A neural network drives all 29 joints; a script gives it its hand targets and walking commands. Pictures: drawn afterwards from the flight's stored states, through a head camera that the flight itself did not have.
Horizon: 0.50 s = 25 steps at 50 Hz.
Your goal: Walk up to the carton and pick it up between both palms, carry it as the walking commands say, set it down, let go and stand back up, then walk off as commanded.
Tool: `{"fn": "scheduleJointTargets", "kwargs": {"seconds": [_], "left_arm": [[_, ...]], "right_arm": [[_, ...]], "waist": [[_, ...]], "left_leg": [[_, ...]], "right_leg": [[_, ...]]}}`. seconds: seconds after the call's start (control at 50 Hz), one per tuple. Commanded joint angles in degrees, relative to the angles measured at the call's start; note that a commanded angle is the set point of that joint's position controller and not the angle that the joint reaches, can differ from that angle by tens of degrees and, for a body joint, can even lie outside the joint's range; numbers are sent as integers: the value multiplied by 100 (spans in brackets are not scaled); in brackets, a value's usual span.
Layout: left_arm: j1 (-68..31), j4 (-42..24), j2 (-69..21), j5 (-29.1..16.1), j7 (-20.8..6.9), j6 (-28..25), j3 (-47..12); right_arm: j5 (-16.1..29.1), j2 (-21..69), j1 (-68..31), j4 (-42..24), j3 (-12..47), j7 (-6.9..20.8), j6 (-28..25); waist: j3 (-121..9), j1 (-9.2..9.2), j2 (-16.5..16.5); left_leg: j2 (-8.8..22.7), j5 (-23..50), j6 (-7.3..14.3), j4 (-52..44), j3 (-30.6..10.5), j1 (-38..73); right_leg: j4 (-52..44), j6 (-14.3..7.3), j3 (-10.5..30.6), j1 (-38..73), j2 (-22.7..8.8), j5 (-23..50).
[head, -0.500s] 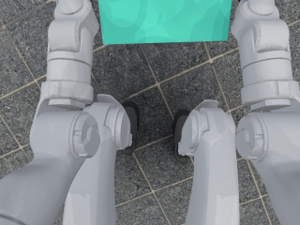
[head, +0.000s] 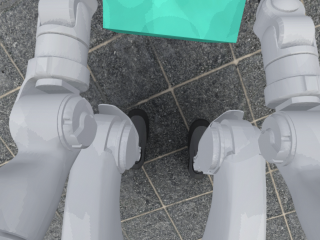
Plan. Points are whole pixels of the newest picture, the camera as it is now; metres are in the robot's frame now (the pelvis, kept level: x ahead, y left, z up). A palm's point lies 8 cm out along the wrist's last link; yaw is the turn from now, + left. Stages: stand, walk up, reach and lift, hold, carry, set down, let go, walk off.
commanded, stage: set down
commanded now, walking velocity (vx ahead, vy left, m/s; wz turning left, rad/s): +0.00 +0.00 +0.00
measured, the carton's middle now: out of the picture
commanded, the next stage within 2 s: none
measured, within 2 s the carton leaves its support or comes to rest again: rests again in 1.28 s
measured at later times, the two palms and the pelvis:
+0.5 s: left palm out of the picture +0.57 +0.15 -0.20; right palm out of the picture +0.54 -0.17 -0.24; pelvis +0.01 +0.00 -0.04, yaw +1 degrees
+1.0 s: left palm out of the picture +0.57 +0.16 -0.21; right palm out of the picture +0.55 -0.17 -0.24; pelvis +0.01 +0.00 -0.04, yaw +1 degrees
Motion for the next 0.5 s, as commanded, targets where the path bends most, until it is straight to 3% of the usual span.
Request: {"fn": "scheduleJointTargets", "kwargs": {"seconds": [0.0,0.06,0.08,0.1,0.12,0.16,0.18,0.22,0.24,0.32,0.34,0.4,0.48], "left_arm": [[-2448,-343,-4916,-909,-1806,-111,-2620],[-2364,-28,-4954,-1073,-1747,-110,-2655],[-2482,-234,-4981,-1146,-1726,-140,-2651],[-2353,-85,-4928,-1087,-1720,-126,-2642],[-2405,-118,-4922,-1180,-1717,-138,-2636],[-2316,-183,-4899,-1303,-1698,-150,-2680],[-2210,-44,-4909,-1272,-1711,-137,-2679],[-2032,110,-4936,-1238,-1739,-99,-2582],[-2093,59,-4986,-1282,-1765,-91,-2566],[-2042,335,-4976,-1153,-1855,-61,-2454],[-1950,512,-5089,-1061,-1904,-33,-2311],[-1848,649,-5124,-914,-1980,-22,-2163],[-2096,319,-5112,-1129,-1934,-101,-2279]], "right_arm": [[1090,4265,-4560,-1950,2052,1491,-922],[1157,4020,-4559,-1653,2079,1485,-954],[1128,3998,-4609,-1832,2062,1471,-978],[1283,4084,-4712,-1988,2187,1468,-992],[1213,3973,-4777,-2122,2163,1428,-1022],[1395,4195,-4731,-2300,2281,1386,-1035],[1469,4228,-4654,-2193,2299,1369,-1021],[1455,4214,-4678,-2166,2258,1375,-996],[1424,4249,-4728,-2167,2267,1366,-974],[1325,4298,-4667,-1867,2146,1400,-944],[1245,4414,-4474,-1640,2079,1431,-889],[1139,4339,-4564,-1656,1955,1500,-880],[1248,4228,-4834,-2124,2044,1499,-1006]], "waist": [[-9137,33,64],[-8719,-159,124],[-8964,-347,22],[-9074,-144,-15],[-9317,-353,-225],[-9745,-277,-419],[-9636,-156,-331],[-9317,-110,-412],[-9217,-165,-488],[-8475,-98,-373],[-8081,-108,-471],[-7628,-25,-464],[-8128,-89,-478]], "left_leg": [[-763,3259,-10,-53,-882,3727],[-747,3537,-11,167,-1054,4242],[-748,3644,8,250,-1081,4358],[-714,3628,-6,309,-1014,4332],[-727,3661,8,363,-1062,4336],[-750,3829,64,364,-1013,4206],[-757,3714,46,415,-922,4023],[-751,3559,54,362,-919,3818],[-752,3522,54,382,-948,3670],[-758,3066,33,384,-911,3205],[-747,2818,29,348,-885,2951],[-754,2525,50,289,-868,2738],[-750,3033,50,413,-967,3119]], "right_leg": [[-691,-16,-364,3105,483,3414],[-686,-25,-461,2218,401,3138],[-656,-9,-488,2367,412,3248],[-614,7,-438,2512,408,3345],[-538,10,-493,2759,412,3476],[-415,43,-470,3463,439,3994],[-444,32,-427,3455,435,3987],[-444,45,-428,3413,441,3834],[-403,22,-421,3414,445,3881],[-442,29,-414,3088,452,3518],[-465,4,-405,3057,433,3370],[-495,0,-410,2820,444,2970],[-335,-10,-449,2891,457,3381]]}}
